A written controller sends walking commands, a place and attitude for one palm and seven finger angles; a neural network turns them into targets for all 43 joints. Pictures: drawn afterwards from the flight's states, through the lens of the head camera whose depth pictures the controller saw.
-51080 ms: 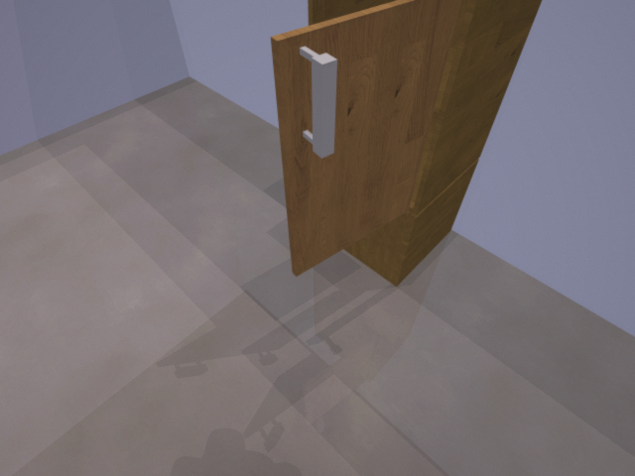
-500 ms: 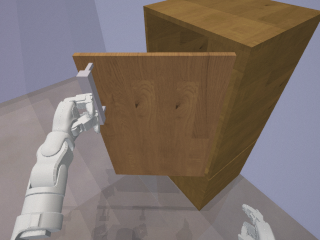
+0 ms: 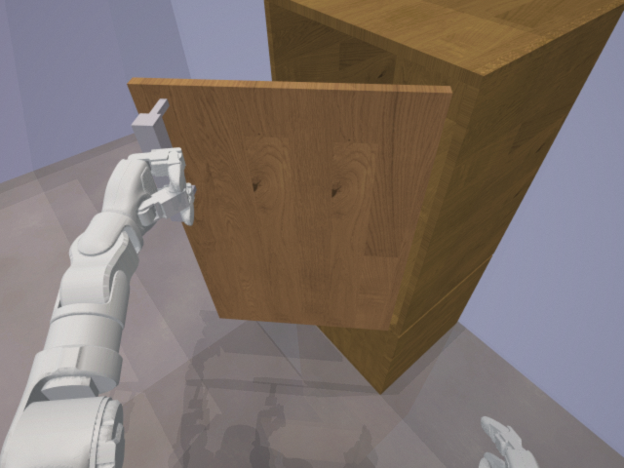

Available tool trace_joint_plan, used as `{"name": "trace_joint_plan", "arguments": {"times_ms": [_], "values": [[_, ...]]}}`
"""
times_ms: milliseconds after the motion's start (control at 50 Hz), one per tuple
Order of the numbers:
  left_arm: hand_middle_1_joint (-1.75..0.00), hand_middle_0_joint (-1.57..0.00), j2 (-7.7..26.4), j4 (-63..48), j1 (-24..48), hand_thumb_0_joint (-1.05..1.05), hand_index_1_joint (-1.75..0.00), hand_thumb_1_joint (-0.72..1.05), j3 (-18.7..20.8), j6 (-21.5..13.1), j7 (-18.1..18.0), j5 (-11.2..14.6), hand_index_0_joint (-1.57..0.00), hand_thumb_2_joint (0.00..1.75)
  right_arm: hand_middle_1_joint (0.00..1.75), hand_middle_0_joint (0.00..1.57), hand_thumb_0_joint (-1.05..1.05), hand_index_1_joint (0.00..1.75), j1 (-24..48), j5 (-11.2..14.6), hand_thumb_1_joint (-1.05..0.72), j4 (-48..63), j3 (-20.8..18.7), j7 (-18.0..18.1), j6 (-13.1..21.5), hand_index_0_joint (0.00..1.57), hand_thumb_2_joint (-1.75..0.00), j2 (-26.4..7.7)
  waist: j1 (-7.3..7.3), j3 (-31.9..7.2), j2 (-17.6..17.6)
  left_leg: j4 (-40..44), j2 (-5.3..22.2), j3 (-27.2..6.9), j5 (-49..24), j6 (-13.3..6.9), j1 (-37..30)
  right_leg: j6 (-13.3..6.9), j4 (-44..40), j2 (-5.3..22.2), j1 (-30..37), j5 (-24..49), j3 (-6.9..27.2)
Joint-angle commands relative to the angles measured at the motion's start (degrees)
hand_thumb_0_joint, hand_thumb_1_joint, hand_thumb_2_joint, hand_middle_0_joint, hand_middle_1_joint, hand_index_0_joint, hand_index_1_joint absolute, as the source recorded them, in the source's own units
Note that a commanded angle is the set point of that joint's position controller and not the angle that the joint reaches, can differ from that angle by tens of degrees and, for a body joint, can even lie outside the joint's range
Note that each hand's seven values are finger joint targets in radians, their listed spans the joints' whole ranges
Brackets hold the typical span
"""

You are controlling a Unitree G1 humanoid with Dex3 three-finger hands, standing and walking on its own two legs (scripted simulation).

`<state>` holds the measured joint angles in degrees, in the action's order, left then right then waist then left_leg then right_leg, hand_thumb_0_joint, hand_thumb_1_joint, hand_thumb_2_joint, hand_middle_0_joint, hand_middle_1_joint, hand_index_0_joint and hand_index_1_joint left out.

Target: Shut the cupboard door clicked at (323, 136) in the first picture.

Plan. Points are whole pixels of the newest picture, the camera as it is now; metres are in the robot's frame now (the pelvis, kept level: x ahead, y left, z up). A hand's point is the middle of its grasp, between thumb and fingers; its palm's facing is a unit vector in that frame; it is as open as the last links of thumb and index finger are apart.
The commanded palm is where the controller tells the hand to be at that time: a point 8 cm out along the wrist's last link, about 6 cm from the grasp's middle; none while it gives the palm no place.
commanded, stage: push the door shut along its arc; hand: left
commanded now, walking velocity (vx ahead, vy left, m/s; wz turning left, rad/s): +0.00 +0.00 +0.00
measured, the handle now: (172, 162) +0.48 +0.22 +0.15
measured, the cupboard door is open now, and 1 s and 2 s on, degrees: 45 34 18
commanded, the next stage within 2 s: pull the fist back off the door in 1.46 s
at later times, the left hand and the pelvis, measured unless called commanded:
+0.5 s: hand (208, 168) +0.45 +0.16 +0.16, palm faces -0.18 -0.98 -0.03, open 3.1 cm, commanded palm +0.45 +0.21 +0.16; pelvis +0.01 +0.01 -0.01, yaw -1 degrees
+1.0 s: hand (240, 142) +0.51 +0.12 +0.17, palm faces -0.30 -0.95 -0.01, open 3.1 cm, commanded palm +0.51 +0.18 +0.16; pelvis +0.00 +0.01 -0.02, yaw -2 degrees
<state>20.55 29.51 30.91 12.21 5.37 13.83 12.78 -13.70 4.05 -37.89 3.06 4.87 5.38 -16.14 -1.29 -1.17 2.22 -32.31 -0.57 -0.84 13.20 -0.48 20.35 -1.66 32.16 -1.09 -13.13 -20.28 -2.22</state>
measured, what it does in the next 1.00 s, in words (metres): stands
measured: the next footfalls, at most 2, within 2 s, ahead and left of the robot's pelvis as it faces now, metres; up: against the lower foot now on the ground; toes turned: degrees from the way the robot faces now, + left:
none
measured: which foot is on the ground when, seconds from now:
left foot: down 0.00-1.00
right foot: down 0.00-1.00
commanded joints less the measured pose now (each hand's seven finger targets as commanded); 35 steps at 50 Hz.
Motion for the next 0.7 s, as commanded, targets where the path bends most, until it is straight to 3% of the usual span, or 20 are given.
{"name": "trace_joint_plan", "arguments": {"times_ms": [0, 80, 100, 140, 200, 280, 300, 340, 400, 460, 560, 600, 660, 680], "values": [[-1.50, -1.30, 14.89, -6.76, 29.34, 0.00, -1.50, 0.90, 5.10, -5.57, 1.30, 1.13, -1.30, 0.90, 0.30, 0.20, 0.00, 0.30, 2.25, -0.18, -0.90, 7.15, -2.96, 0.73, 2.94, 0.20, -0.90, -7.99, -1.98, -15.84, -4.09, 1.03, -0.28, -0.78, -7.65, -2.60, -12.83, 1.06, -5.61, 0.69, -4.87, 16.36, 1.99], [-1.50, -1.30, 13.11, -4.92, 32.48, 0.00, -1.50, 0.90, 3.30, -7.62, 2.74, 0.88, -1.30, 0.90, 0.30, 0.20, 0.00, 0.30, 1.35, -0.04, -0.90, 7.38, -3.23, 0.38, 3.33, 0.20, -0.90, -7.79, -2.14, -17.64, 0.31, 0.41, -0.41, -0.79, -9.57, -2.41, -14.08, 0.66, -4.47, 0.38, -5.78, 18.32, 1.71], [-1.50, -1.30, 14.84, -3.75, 32.25, 0.00, -1.50, 0.90, 4.27, -8.14, 2.97, 0.81, -1.30, 0.90, 0.30, 0.20, 0.00, 0.30, 0.61, -0.14, -0.90, 7.06, -3.41, 0.37, 3.23, 0.20, -0.90, -8.23, -2.13, -18.11, -0.48, 0.00, -0.36, -0.64, -10.05, -2.55, -13.75, 0.69, -4.37, 0.44, -5.08, 18.77, 1.79], [-1.50, -1.30, 13.64, -1.61, 34.20, 0.00, -1.50, 0.90, 3.29, -8.80, 3.80, 0.79, -1.30, 0.90, 0.30, 0.20, 0.00, 0.30, -0.07, -0.09, -0.90, 6.90, -3.56, 0.25, 3.34, 0.20, -0.90, -8.21, -2.80, -17.69, -0.76, -0.22, -0.35, -0.88, -10.38, -2.57, -13.72, 0.70, -4.00, 0.20, -6.52, 19.40, 1.56], [-1.50, -1.30, 15.19, 0.05, 34.58, 0.00, -1.50, 0.90, 4.25, -9.95, 4.62, 0.94, -1.30, 0.90, 0.30, 0.20, 0.00, 0.30, -1.50, -0.23, -0.90, 6.74, -3.90, 0.13, 3.26, 0.20, -0.90, -8.88, -2.71, -19.22, -1.12, -0.74, -0.23, -0.97, -12.62, -2.67, -14.26, 0.61, -3.31, 0.05, -6.02, 21.16, 1.32], [-1.50, -1.30, 14.50, 3.67, 38.51, 0.00, -1.50, 0.90, 3.44, -10.88, 5.74, 0.89, -1.30, 0.90, 0.30, 0.20, 0.00, 0.30, -2.61, -0.19, -0.90, 6.17, -4.08, -0.06, 3.30, 0.20, -0.90, -9.01, -3.61, -18.00, -0.78, -0.86, -0.05, -1.26, -11.44, -2.41, -13.56, 0.54, -2.94, -0.23, -8.47, 19.79, 1.10], [-1.50, -1.30, 15.91, 4.40, 38.08, 0.00, -1.50, 0.90, 4.55, -11.39, 5.50, 0.86, -1.30, 0.90, 0.30, 0.20, 0.00, 0.30, -3.19, -0.31, -0.90, 6.16, -4.17, -0.04, 3.19, 0.20, -0.90, -9.29, -3.38, -18.27, -1.88, -1.13, -0.05, -1.25, -12.01, -2.66, -13.34, 0.53, -2.87, -0.24, -7.92, 19.87, 1.10], [-1.50, -1.30, 12.86, 4.27, 41.91, 0.00, -1.50, 0.90, 1.74, -12.10, 5.81, 0.57, -1.30, 0.90, 0.30, 0.20, 0.00, 0.30, -3.12, -0.34, -0.90, 6.12, -4.20, -0.26, 3.47, 0.20, -0.90, -8.97, -4.24, -18.94, 0.34, -1.27, -0.03, -1.51, -11.91, -2.46, -14.74, 0.53, -2.52, -0.32, -9.89, 19.33, 0.99], [-1.50, -1.30, 15.23, 7.46, 41.60, 0.00, -1.50, 0.90, 3.47, -12.84, 6.06, 0.38, -1.30, 0.90, 0.30, 0.20, 0.00, 0.30, -4.64, -0.58, -0.90, 5.48, -4.49, -0.17, 3.15, 0.20, -0.90, -9.64, -4.40, -19.94, -1.07, -2.03, 0.11, -1.64, -13.24, -2.59, -14.76, 0.46, -2.14, -0.43, -9.75, 19.76, 0.86], [-1.50, -1.30, 14.76, 10.03, 46.02, 0.00, -1.50, 0.90, 2.66, -13.59, 6.81, 0.17, -1.30, 0.90, 0.30, 0.20, 0.00, 0.30, -5.12, -0.69, -0.90, 4.89, -4.41, -0.32, 3.23, 0.20, -0.90, -9.59, -5.25, -19.49, -1.19, -2.06, 0.25, -1.99, -11.37, -2.39, -13.95, 0.51, -1.85, -0.46, -11.60, 18.48, 0.92], [-1.50, -1.30, 14.14, 11.75, 49.25, 0.00, -1.50, 0.90, 2.13, -15.01, 7.75, -0.01, -1.30, 0.90, 0.30, 0.20, 0.00, 0.30, -5.99, -0.91, -0.90, 4.71, -4.60, -0.60, 3.37, 0.20, -0.90, -9.72, -5.59, -22.16, 1.09, -3.22, 0.30, -2.36, -13.52, -2.27, -15.90, 0.36, -0.77, -0.55, -13.16, 19.27, 0.87], [-1.50, -1.30, 16.44, 15.28, 49.55, 0.00, -1.50, 0.90, 3.46, -15.29, 7.73, -0.16, -1.30, 0.90, 0.30, 0.20, 0.00, 0.30, -7.32, -1.12, -0.90, 3.88, -4.60, -0.41, 2.89, 0.20, -0.90, -10.18, -5.88, -21.26, -0.60, -3.40, 0.36, -2.24, -12.97, -2.40, -14.01, 0.35, -0.73, -0.46, -12.76, 18.77, 0.74], [-1.50, -1.30, 15.65, 20.00, 52.62, 0.00, -1.50, 0.90, 2.82, -15.15, 7.95, -0.92, -1.30, 0.90, 0.30, 0.20, 0.00, 0.30, -7.92, -1.15, -0.90, 3.51, -4.69, -0.61, 2.83, 0.20, -0.90, -10.23, -6.97, -18.74, -2.12, -3.60, 0.40, -2.20, -10.49, -2.42, -11.29, 0.63, -0.54, -0.57, -15.36, 17.53, 0.96], [-1.50, -1.30, 16.89, 20.51, 54.16, 0.00, -1.50, 0.90, 3.53, -15.47, 7.97, -1.09, -1.30, 0.90, 0.30, 0.20, 0.00, 0.30, -8.27, -1.35, -0.90, 3.33, -4.74, -0.67, 2.84, 0.20, -0.90, -10.42, -6.98, -18.70, -1.96, -3.75, 0.34, -2.22, -9.90, -2.35, -10.51, 0.67, -0.42, -0.50, -15.30, 17.37, 1.08]]}}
